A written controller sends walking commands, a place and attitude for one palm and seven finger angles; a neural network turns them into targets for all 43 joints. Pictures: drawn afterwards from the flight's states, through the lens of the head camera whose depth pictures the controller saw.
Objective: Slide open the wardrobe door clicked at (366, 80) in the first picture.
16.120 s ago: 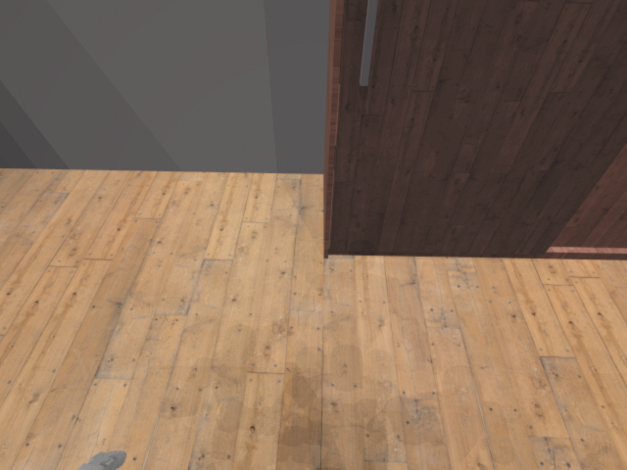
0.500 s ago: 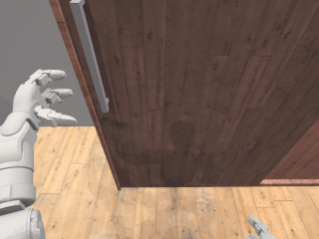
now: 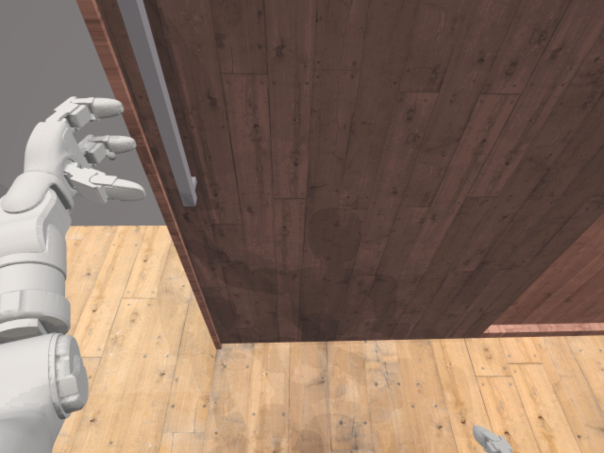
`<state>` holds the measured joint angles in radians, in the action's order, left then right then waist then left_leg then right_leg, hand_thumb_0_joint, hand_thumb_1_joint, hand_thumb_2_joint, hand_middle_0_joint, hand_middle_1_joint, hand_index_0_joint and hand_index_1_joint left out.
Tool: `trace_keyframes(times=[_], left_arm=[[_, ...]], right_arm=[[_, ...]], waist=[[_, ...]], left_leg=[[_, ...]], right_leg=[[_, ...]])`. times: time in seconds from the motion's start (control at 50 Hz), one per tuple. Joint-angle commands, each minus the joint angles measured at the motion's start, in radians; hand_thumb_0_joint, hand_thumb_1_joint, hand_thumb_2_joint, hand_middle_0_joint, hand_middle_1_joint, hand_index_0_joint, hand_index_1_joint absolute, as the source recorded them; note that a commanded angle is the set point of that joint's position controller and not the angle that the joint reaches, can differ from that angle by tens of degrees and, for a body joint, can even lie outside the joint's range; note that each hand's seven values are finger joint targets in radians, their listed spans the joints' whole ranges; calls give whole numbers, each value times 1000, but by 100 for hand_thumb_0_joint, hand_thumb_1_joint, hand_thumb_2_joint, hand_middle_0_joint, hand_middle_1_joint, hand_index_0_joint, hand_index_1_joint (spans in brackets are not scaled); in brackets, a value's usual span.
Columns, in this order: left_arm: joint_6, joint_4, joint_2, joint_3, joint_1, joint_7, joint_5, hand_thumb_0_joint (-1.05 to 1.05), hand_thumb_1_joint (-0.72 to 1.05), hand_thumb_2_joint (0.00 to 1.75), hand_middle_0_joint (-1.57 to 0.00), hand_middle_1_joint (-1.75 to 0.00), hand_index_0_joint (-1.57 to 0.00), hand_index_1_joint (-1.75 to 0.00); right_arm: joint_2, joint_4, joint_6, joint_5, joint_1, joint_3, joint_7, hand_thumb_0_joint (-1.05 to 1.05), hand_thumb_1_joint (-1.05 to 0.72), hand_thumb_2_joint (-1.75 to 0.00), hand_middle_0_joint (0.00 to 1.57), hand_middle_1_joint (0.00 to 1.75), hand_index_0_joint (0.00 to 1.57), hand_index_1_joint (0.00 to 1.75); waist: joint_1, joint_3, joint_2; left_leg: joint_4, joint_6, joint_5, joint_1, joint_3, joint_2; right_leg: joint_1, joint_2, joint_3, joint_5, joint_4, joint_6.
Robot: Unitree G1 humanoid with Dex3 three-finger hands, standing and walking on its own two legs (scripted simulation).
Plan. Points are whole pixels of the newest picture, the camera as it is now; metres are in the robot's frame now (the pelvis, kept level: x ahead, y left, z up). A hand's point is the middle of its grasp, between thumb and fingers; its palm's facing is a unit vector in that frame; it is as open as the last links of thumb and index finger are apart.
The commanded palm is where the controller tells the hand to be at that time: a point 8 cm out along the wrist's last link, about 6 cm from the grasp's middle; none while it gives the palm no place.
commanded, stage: move the hooked fingers beside the handle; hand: left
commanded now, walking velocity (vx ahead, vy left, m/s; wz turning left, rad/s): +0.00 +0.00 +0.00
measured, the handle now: (168, 110) +0.52 +0.21 +0.18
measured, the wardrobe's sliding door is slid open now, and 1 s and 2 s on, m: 0.00 0.00 0.00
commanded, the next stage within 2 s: feel for the door with the fingertips in 1.08 s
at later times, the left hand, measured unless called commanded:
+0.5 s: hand (117, 140) +0.47 +0.26 +0.16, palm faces +0.10 -1.00 -0.01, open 13.6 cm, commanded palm +0.44 +0.31 +0.17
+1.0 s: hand (124, 144) +0.46 +0.25 +0.16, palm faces +0.09 -1.00 +0.00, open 14.0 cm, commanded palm +0.43 +0.31 +0.17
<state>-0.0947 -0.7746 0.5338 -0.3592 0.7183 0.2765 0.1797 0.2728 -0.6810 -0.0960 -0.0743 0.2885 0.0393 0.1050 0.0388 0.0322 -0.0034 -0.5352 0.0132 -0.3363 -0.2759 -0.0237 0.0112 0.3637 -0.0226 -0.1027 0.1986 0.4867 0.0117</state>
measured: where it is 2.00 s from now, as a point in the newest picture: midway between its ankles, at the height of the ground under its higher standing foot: outside the picture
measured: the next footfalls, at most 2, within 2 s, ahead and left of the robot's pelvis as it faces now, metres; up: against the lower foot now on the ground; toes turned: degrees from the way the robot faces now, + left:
none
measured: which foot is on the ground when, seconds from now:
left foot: down 0.00-1.00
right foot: down 0.00-1.00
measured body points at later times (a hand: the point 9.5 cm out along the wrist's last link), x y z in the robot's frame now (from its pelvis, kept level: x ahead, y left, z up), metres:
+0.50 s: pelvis +0.00 +0.01 +0.00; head +0.06 +0.02 +0.44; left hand +0.46 +0.32 +0.17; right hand +0.03 -0.27 -0.11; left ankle -0.04 +0.11 -0.73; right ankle +0.03 -0.12 -0.73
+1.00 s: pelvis +0.00 +0.01 +0.00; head +0.05 +0.02 +0.44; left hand +0.45 +0.31 +0.16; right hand +0.07 -0.26 -0.11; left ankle -0.04 +0.11 -0.73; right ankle +0.03 -0.12 -0.73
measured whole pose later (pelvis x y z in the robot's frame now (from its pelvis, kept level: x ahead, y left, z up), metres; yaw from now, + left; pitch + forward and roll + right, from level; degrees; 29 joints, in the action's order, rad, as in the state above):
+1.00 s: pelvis +0.00 +0.01 +0.00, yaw -1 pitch +8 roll -1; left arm 0.02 -0.95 0.57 -0.38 0.83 0.28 0.15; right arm 0.27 -0.68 -0.06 -0.06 0.35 0.04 0.08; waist 0.07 0.05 0.00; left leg -0.58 0.02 -0.35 -0.36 -0.03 0.01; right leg 0.44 -0.02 -0.09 0.20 0.50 0.00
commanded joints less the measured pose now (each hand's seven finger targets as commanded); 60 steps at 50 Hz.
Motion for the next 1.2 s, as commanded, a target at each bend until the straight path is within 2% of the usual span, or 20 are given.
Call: trace_keyframes(times=[0.0, 0.08, 0.16, 0.18, 0.28, 0.32, 0.52, 0.56, 0.68, 0.7, 0.76, 0.82, 0.86, 0.92, 0.96, 1.0, 1.06, 1.1, 1.16, 1.18], left_arm=[[92, 152, 300, -54, 489, 3, 8, 0, -50, 30, -30, -120, -30, -120], [117, 109, 328, -42, 593, 0, -13, 0, -50, 30, -30, -120, -30, -120], [155, 40, 393, -87, 593, 8, -19, 0, -50, 30, -30, -120, -30, -120], [170, 67, 369, -54, 653, 13, -22, 0, -50, 30, -30, -120, -30, -120], [181, 4, 350, -32, 699, 22, -24, 0, -50, 30, -30, -120, -30, -120], [177, -19, 328, -35, 621, 28, -16, 0, -50, 30, -30, -120, -30, -120], [175, -6, 304, -21, 622, 21, -12, 0, -50, 30, -30, -120, -30, -120], [178, -12, 350, -49, 624, 15, -23, 0, -50, 30, -30, -120, -30, -120], [184, 12, 325, -34, 618, 18, -20, 0, -50, 30, -30, -120, -30, -120], [181, -1, 288, -17, 603, 21, -11, 0, -50, 30, -30, -120, -30, -120], [188, 4, 366, -74, 620, 14, -12, 0, -50, 30, -30, -120, -30, -120], [202, 67, 311, -34, 609, 6, -14, 0, -50, 30, -30, -120, -30, -120], [199, 56, 344, -60, 603, 2, -14, 0, -50, 30, -30, -120, -30, -120], [186, 67, 295, -29, 614, 6, -4, 0, -50, 30, -30, -120, -30, -120], [176, 50, 367, -86, 563, 2, -13, 0, -50, 30, -30, -120, -30, -120], [171, 45, 319, -52, 566, 5, -13, 0, -50, 30, -30, -120, -30, -120], [172, 67, 369, -92, 530, 9, -9, 0, -50, 30, -30, -120, -30, -120], [167, 62, 302, -42, 547, 15, -3, 0, -50, 30, -30, -120, -30, -120], [167, 43, 363, -82, 561, 17, -1, 0, -50, 30, -30, -120, -30, -120], [168, 47, 325, -52, 577, 21, 1, 0, -50, 30, -30, -120, -30, -120]], right_arm=[[165, 103, -27, -3, 29, -63, 8, 0, -90, -90, 20, 30, 20, 30], [171, 88, -19, 2, 60, -66, 6, 0, -90, -90, 20, 30, 20, 30], [185, 77, -11, 6, 99, -73, 4, 0, -90, -90, 20, 30, 20, 30], [176, 72, -12, 9, 102, -70, 3, 0, -90, -90, 20, 30, 20, 30], [183, 52, -9, 9, 135, -77, -1, 0, -90, -90, 20, 30, 20, 30], [181, 56, -8, 10, 142, -77, -5, 0, -90, -90, 20, 30, 20, 30], [180, 59, 0, 10, 141, -75, -10, 0, -90, -90, 20, 30, 20, 30], [188, 59, 3, 10, 143, -77, -9, 0, -90, -90, 20, 30, 20, 30], [176, 77, 5, 10, 132, -73, -11, 0, -90, -90, 20, 30, 20, 30], [174, 81, 3, 10, 129, -72, -12, 0, -90, -90, 20, 30, 20, 30], [186, 79, 7, 9, 127, -73, -8, 0, -90, -90, 20, 30, 20, 30], [168, 91, 2, 10, 115, -70, -12, 0, -90, -90, 20, 30, 20, 30], [177, 85, 6, 10, 122, -72, -10, 0, -90, -90, 20, 30, 20, 30], [169, 87, 3, 8, 111, -70, -10, 0, -90, -90, 20, 30, 20, 30], [182, 89, 9, 8, 114, -72, -8, 0, -90, -90, 20, 30, 20, 30], [169, 90, 8, 8, 108, -70, -10, 0, -90, -90, 20, 30, 20, 30], [180, 98, 14, 5, 108, -74, -9, 0, -90, -90, 20, 30, 20, 30], [168, 97, 9, 4, 98, -70, -9, 0, -90, -90, 20, 30, 20, 30], [184, 89, 14, 4, 105, -72, -4, 0, -90, -90, 20, 30, 20, 30], [173, 91, 11, 5, 100, -69, -5, 0, -90, -90, 20, 30, 20, 30]], waist=[[11, 311, -54], [36, 319, -75], [31, 366, -59], [43, 378, -103], [68, 363, -87], [49, 369, -90], [57, 340, -83], [51, 336, -85], [47, 367, -92], [51, 354, -72], [42, 352, -66], [40, 386, -123], [35, 382, -101], [44, 374, -99], [23, 394, -94], [34, 363, -85], [21, 385, -75], [33, 340, -90], [34, 340, -60], [40, 341, -67]], left_leg=[[59, -8, 358, -12, 45, -3], [52, -9, 337, -20, 49, -1], [35, -6, 374, -22, 44, 0], [37, -10, 391, -13, 47, 0], [29, -8, 369, -20, 52, 3], [26, -10, 389, -19, 52, 1], [32, -11, 355, -30, 59, 4], [27, -7, 342, -37, 55, 5], [23, -14, 374, -22, 63, 6], [24, -12, 364, -29, 60, 5], [20, -8, 349, -40, 55, 6], [16, -17, 422, 2, 56, 7], [16, -18, 426, -3, 58, 9], [24, -16, 414, -3, 55, 7], [22, -13, 425, -12, 48, 7], [25, -11, 416, -24, 47, 6], [26, -8, 421, -19, 40, 8], [31, -8, 391, -24, 45, 6], [33, -4, 362, -39, 42, 7], [34, -2, 350, -46, 42, 2]], right_leg=[[-225, 17, 65, -290, 4, 21], [-195, 18, 67, -264, 2, 19], [-214, 21, 73, -306, 18, 19], [-207, 21, 74, -316, 18, 18], [-160, 26, 70, -289, 12, 14], [-169, 29, 67, -298, 16, 18], [-141, 32, 59, -256, 12, 19], [-141, 28, 63, -248, 15, 21], [-144, 31, 60, -260, 22, 21], [-144, 33, 60, -259, 21, 20], [-151, 28, 64, -263, 25, 21], [-162, 32, 64, -301, 28, 21], [-165, 32, 63, -300, 29, 22], [-169, 32, 63, -307, 22, 18], [-196, 29, 66, -323, 29, 22], [-190, 31, 67, -325, 22, 19], [-216, 28, 69, -342, 26, 20], [-188, 30, 67, -311, 16, 20], [-194, 26, 70, -306, 17, 20], [-193, 26, 73, -301, 13, 18]])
